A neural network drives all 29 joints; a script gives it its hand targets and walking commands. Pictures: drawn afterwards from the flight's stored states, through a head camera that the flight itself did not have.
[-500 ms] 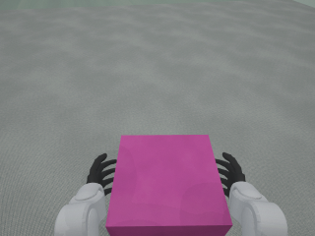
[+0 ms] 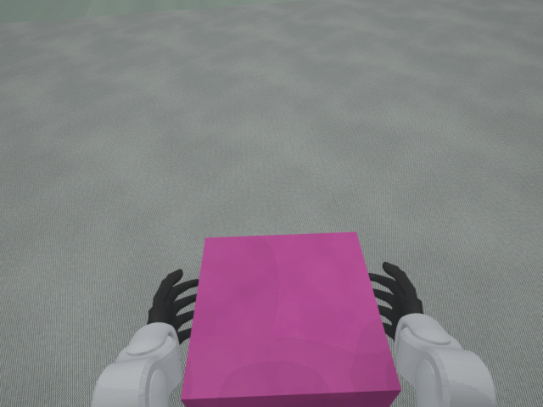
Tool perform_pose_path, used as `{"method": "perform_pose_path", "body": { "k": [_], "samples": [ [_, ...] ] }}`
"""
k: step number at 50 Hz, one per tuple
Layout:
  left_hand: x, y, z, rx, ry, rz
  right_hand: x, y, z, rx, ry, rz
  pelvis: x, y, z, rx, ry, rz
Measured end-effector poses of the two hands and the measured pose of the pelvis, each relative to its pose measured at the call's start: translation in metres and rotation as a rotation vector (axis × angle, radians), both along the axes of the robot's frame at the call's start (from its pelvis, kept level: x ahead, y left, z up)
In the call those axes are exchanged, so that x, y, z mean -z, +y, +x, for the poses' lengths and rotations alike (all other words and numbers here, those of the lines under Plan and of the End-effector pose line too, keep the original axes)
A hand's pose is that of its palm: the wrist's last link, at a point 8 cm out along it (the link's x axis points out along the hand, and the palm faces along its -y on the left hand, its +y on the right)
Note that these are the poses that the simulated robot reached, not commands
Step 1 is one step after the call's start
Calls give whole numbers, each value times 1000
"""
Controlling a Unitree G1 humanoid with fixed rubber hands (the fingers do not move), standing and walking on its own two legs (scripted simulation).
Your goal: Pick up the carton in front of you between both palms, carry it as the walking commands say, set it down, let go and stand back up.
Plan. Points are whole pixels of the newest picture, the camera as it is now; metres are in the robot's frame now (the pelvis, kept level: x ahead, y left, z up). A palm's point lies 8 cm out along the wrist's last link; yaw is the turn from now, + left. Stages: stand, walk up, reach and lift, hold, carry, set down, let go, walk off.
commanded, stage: carry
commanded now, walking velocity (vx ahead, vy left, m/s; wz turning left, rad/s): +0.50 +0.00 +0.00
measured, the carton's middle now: (284, 345) +0.23 +0.01 +0.00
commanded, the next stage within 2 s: none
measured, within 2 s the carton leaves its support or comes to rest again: neither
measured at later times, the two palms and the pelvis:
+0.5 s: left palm (195, 168) +0.55 +0.18 +0.07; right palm (353, 169) +0.52 -0.12 +0.08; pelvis +0.30 +0.05 +0.00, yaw -3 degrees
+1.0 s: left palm (213, 130) +0.66 +0.16 +0.08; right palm (352, 127) +0.66 -0.14 +0.08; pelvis +0.42 +0.01 -0.01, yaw -1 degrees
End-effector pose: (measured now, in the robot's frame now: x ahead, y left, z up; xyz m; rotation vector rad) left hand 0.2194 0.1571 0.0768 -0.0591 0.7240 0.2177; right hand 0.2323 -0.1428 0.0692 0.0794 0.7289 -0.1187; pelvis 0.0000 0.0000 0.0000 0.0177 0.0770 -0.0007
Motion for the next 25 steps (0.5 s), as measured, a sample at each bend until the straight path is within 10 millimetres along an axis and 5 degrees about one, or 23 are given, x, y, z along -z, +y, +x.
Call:
{"method": "perform_pose_path", "body": {
  "k": [9, 16, 25],
  "samples": [
    [-17, 4, 131, 51, -110, -12, -21, 3, 115, 51, -110, -15, 3, 14, 123, 17, -8, -4],
    [10, 24, 248, 93, -95, -55, -4, 25, 219, 83, -95, -58, 27, 41, 226, 54, -19, -6],
    [5, 22, 326, 128, -30, -64, -12, 23, 286, 123, -29, -63, 1, 46, 298, 58, -12, -34]
  ]
}}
